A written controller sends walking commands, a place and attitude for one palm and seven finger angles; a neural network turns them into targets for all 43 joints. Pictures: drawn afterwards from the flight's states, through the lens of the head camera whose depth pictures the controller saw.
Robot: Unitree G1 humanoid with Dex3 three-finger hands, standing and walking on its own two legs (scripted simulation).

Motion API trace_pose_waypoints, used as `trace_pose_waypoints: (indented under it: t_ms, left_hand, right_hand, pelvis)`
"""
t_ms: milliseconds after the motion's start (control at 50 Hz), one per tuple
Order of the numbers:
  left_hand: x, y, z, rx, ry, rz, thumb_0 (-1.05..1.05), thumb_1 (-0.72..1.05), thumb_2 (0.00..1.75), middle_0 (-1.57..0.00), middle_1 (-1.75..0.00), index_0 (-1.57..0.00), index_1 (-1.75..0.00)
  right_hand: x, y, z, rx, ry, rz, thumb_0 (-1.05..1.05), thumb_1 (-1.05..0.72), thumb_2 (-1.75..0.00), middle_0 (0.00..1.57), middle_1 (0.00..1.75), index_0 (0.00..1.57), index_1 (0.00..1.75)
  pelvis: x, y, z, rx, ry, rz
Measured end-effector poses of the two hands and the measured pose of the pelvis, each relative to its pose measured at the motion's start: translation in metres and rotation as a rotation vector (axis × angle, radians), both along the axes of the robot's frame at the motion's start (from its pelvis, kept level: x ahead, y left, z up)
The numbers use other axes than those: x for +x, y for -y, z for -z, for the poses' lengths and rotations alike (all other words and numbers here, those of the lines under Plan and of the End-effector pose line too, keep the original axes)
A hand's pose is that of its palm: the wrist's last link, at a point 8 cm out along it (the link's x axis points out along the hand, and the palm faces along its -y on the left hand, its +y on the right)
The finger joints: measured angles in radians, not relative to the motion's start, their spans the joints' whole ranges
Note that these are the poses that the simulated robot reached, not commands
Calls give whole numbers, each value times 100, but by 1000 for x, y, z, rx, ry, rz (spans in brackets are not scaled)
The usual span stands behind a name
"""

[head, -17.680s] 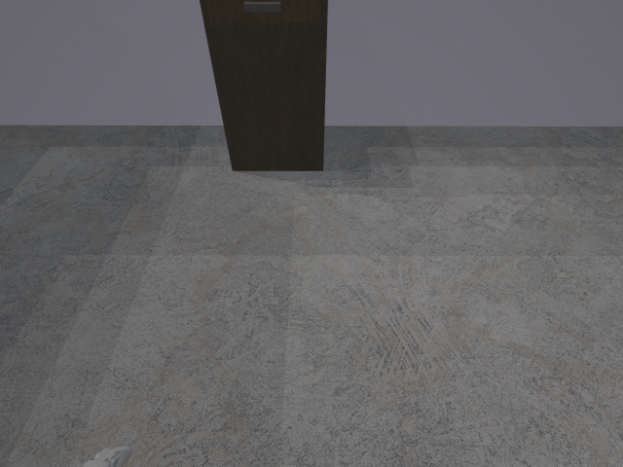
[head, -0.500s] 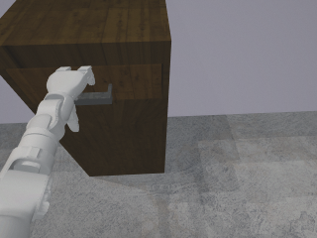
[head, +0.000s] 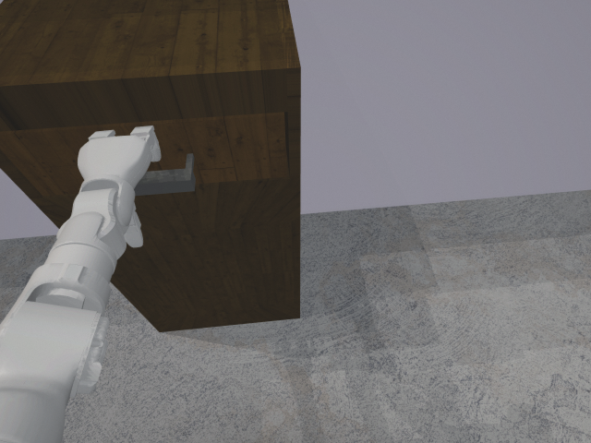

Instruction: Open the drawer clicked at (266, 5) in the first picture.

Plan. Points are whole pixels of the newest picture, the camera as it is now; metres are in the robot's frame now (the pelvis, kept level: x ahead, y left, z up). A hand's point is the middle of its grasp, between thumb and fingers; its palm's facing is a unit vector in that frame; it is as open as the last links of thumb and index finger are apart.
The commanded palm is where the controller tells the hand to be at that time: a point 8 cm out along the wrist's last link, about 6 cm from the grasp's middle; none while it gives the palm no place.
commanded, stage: lower the fingers behind the handle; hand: left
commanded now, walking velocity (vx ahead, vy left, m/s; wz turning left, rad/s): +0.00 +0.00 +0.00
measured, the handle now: (151, 172) +0.52 +0.22 +0.05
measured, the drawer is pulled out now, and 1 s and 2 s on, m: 0.00 0.00 0.00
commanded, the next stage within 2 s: lift the fingers back up to retry in 0.88 s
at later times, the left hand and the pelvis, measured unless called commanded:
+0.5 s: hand (133, 190) +0.47 +0.23 +0.06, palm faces -0.01 +0.02 -1.00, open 13.8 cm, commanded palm +0.45 +0.23 +0.08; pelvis -0.01 +0.00 -0.01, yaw +1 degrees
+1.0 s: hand (133, 192) +0.47 +0.23 +0.05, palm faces +0.01 +0.02 -1.00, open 13.9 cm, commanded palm +0.45 +0.23 +0.09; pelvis -0.01 +0.01 -0.01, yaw +0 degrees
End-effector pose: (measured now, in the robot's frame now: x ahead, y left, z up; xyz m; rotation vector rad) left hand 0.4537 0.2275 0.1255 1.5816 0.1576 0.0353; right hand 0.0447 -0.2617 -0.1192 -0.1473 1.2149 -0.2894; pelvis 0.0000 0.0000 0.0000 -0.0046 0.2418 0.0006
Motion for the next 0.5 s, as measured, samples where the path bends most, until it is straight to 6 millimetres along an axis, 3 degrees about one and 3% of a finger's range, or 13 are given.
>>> trace_pose_waypoints:
  t_ms: [240, 500]
  left_hand:
    - [-5, -8, 13, -10, 72, 72, 0, -49, 30, -33, -127, -32, -120]
    - [1, -2, 13, 11, 70, 12, 0, -49, 30, -34, -129, -32, -125]
  right_hand:
    - [-25, 14, 1, -61, -80, -12, 1, -90, -90, 20, 30, 20, 30]
    - [-26, -3, 9, -8, -62, -5, 1, -90, -90, 20, 30, 20, 30]
  pelvis:
    - [-5, -2, 8, -11, -39, -21]
    - [-7, -5, 11, -12, -49, -14]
